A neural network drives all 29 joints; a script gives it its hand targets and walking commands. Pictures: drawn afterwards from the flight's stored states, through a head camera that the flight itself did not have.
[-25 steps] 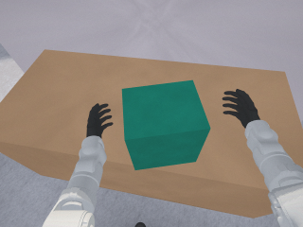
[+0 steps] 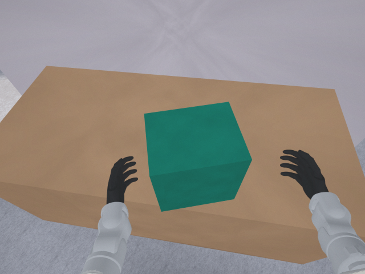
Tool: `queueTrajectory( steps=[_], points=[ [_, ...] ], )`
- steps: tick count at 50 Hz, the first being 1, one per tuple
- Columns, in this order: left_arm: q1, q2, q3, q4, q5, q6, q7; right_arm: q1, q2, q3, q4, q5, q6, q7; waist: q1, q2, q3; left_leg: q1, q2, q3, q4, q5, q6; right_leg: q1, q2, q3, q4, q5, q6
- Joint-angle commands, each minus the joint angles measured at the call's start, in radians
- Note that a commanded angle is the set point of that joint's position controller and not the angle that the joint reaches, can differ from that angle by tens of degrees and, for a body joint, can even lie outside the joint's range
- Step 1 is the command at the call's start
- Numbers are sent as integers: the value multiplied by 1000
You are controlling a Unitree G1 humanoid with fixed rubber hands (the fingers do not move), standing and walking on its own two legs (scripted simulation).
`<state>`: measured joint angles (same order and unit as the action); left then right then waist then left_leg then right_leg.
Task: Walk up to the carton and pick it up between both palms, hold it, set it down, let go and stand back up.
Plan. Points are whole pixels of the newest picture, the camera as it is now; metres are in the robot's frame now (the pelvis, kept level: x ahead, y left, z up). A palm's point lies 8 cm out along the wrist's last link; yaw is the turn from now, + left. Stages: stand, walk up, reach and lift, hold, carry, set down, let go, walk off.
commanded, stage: set down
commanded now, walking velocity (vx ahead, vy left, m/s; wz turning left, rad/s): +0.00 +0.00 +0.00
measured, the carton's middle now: (192, 160) +0.44 +0.06 -0.09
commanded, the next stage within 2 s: none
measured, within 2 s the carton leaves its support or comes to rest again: neither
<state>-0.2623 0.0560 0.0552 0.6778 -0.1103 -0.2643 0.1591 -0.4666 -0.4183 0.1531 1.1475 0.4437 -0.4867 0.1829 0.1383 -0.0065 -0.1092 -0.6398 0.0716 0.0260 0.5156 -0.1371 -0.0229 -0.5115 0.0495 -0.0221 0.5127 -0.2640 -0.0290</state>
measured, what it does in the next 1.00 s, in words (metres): stands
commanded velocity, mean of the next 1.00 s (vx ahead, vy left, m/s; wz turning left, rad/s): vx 0.00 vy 0.00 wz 0.00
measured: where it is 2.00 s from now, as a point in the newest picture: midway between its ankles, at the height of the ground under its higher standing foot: outside the picture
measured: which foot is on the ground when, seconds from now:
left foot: down 0.00-1.00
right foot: down 0.00-1.00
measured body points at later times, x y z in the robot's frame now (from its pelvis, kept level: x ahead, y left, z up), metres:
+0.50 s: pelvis +0.04 -0.01 +0.00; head +0.10 -0.01 +0.45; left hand +0.28 +0.24 -0.05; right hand +0.33 -0.21 -0.06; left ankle +0.05 +0.13 -0.73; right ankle -0.02 -0.10 -0.73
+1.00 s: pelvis +0.03 -0.03 +0.00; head +0.06 -0.04 +0.45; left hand +0.20 +0.21 -0.07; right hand +0.26 -0.24 -0.08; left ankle +0.05 +0.14 -0.73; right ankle -0.02 -0.10 -0.73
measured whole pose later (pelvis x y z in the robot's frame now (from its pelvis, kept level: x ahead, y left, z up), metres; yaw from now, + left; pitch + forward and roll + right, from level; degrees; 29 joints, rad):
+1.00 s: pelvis +0.03 -0.03 +0.00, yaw +1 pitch +4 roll +3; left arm 0.15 0.10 0.14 0.68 -0.05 -0.26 0.02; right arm 0.00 -0.29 0.24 0.99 0.29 -0.53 0.07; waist 0.06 -0.04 -0.04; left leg -0.35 0.03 0.01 0.48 -0.20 -0.07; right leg -0.28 0.03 0.01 0.59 -0.39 -0.07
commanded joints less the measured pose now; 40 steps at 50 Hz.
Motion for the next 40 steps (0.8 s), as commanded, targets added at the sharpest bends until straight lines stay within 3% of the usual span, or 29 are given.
queueTrajectory(
  steps=[1, 2, 3, 4, 8, 9, 11, 15, 17, 18, 19, 20, 21, 22, 23, 24, 25, 26, 27, 28, 29, 32, 33, 34, 35, 37, 38, 39, 40],
  points=[
    [-106, 40, -17, -217, -10, -96, 14, -135, -173, -16, -156, 27, -91, 15, -17, -67, -461, 425, -36, 2, 37, 320, -22, 76, 32, 0, -37, 235, 11],
    [-262, 93, -18, -246, -14, -100, 19, -305, -206, -60, -193, 29, -93, 20, 12, -14, -465, 401, -38, 15, 45, 266, -19, 1, 18, 8, -21, 150, 3],
    [-108, 42, -35, -138, -4, -93, 6, -137, -159, -1, -143, 28, -87, 27, -24, -63, -389, 399, -41, 11, 39, 231, -11, 16, 15, 10, -29, 154, -3],
    [-290, 159, 21, -202, -28, -101, 10, -299, -187, -49, -262, 22, -87, 7, 11, -77, -460, 343, -54, 39, 38, 188, 2, 36, 4, 25, -31, 124, 14],
    [-288, 128, 6, -139, -52, -106, -1, -237, -126, -27, -248, -4, -62, -13, -17, -95, -385, 265, -49, 40, 30, -25, 20, 2, -26, 65, -13, -9, 20],
    [-205, 134, 43, -168, -41, -109, 0, -183, -112, -8, -286, -6, -68, -15, 12, -101, -454, 295, -56, 49, 27, 62, 15, 72, -15, 60, -14, 71, 21],
    [-245, 186, 47, -79, -59, -98, -4, -217, -142, -24, -295, -12, -56, -29, -23, -103, -472, 264, -63, 66, 41, 52, 22, 44, -32, 72, -23, 67, 20],
    [32, 158, 119, -118, 9, -102, -70, 63, -76, 25, -274, -62, -81, -76, -45, -129, -480, 256, -101, 78, 54, 200, 16, 318, -48, 105, 31, 451, 45],
    [-86, 198, 140, -58, 12, -67, -77, -74, -105, 29, -220, -74, -63, -91, -31, -70, -413, 231, -99, 82, 31, 187, 5, 286, -39, 88, 20, 388, 40],
    [107, 141, 139, -43, 41, -58, -87, 124, -83, 47, -170, -74, -73, -94, -36, -80, -362, 304, -95, 71, 15, 251, 6, 294, -38, 87, 13, 457, 41],
    [-46, 182, 147, -189, 12, -83, -78, 15, -109, 18, -251, -63, -100, -92, -49, -37, -421, 327, -90, 57, 22, 281, -2, 276, -29, 68, 26, 436, 37],
    [-61, 176, 145, -218, 6, -112, -43, -37, -106, 11, -293, -26, -130, -76, 8, -13, -416, 317, -75, 68, 31, 307, -5, 209, -12, 53, 32, 403, 19],
    [77, 120, 68, -100, 1, -98, -59, 120, -64, 48, -143, -45, -117, -81, -67, -37, -296, 361, -76, 61, 34, 319, -23, 171, -20, 60, 9, 374, 15],
    [55, 130, 100, -72, 48, -55, -65, 99, -111, 44, -64, -54, -89, -67, -70, 28, -262, 430, -63, 40, 33, 295, -34, 142, -11, 45, 1, 252, -2],
    [86, 102, 84, -174, 25, -83, -52, 102, -79, 32, -220, -33, -116, -56, -32, -3, -295, 493, -52, 35, 35, 394, -29, 121, 7, 19, -22, 237, -6],
    [1, 91, 52, -329, -6, -142, -14, 17, -124, -14, -338, 11, -162, -37, -18, 59, -348, 529, -33, 9, 54, 434, -50, 59, 12, 18, 0, 229, -20],
    [94, 97, 29, -140, -15, -131, -28, 130, -89, 34, -208, -2, -146, -45, -35, 4, -295, 517, -36, 9, 61, 387, -42, 33, 3, 43, -11, 241, -23],
    [229, 107, 57, -94, 12, -101, -46, 235, -101, 30, -141, -40, -143, -44, -63, -18, -291, 577, -42, 12, 72, 472, -36, 54, -7, 41, -11, 347, -22],
    [314, 143, 94, -163, 10, -103, -65, 292, -101, 22, -232, -41, -162, -58, -45, -75, -332, 578, -56, 8, 66, 578, -23, 194, 0, 48, -31, 529, -7],
    [241, 139, 123, -172, 59, -87, -60, 189, -124, 16, -226, -44, -165, -61, -8, -32, -352, 562, -65, 21, 63, 602, -28, 202, 9, 52, 14, 612, -5],
    [390, 121, 111, -186, 32, -111, -94, 399, -35, 94, -242, -33, -189, -84, -39, -97, -315, 581, -83, 23, 72, 601, -19, 272, -26, 71, -10, 737, 7],
    [387, 164, 158, -268, 37, -146, -73, 342, -110, 50, -326, -43, -241, -74, -56, -114, -328, 488, -85, 1, 32, 545, -24, 261, -13, 51, 60, 825, 30],
    [416, 126, 120, -281, 22, -160, -64, 356, -106, 70, -286, -10, -232, -62, -16, -90, -314, 484, -63, 2, 20, 534, -27, 215, -3, 57, 60, 746, 24],
    [469, 144, 144, -223, 44, -150, -98, 435, -39, 99, -255, -48, -220, -80, -63, -124, -241, 490, -93, 18, 26, 473, -23, 258, -22, 61, 44, 693, 34],
    [321, 139, 122, -323, 36, -150, -68, 276, -113, 53, -317, -26, -222, -58, -11, -24, -282, 531, -63, 7, 14, 487, -33, 180, -5, 31, 36, 608, 13],
    [329, 154, 100, -290, 3, -146, -99, 336, -31, 51, -354, -53, -206, -87, -84, -70, -206, 503, -80, 9, 31, 336, -20, 179, -40, 62, 18, 494, 31],
    [339, 153, 94, -308, 3, -148, -66, 303, -66, 57, -364, -17, -204, -58, 4, -39, -204, 463, -60, 13, 6, 325, -25, 144, -31, 68, 31, 492, 15],
    [314, 140, 67, -323, -28, -162, -75, 333, -15, 58, -409, -5, -204, -70, -76, -63, -177, 478, -82, 27, 24, 272, -22, 149, -53, 82, -2, 396, 25],
    [340, 165, 86, -294, -21, -164, -71, 335, -38, 48, -407, -24, -201, -72, -40, -45, -186, 479, -78, 19, 32, 283, -19, 134, -64, 87, 7, 434, 24]
  ],
)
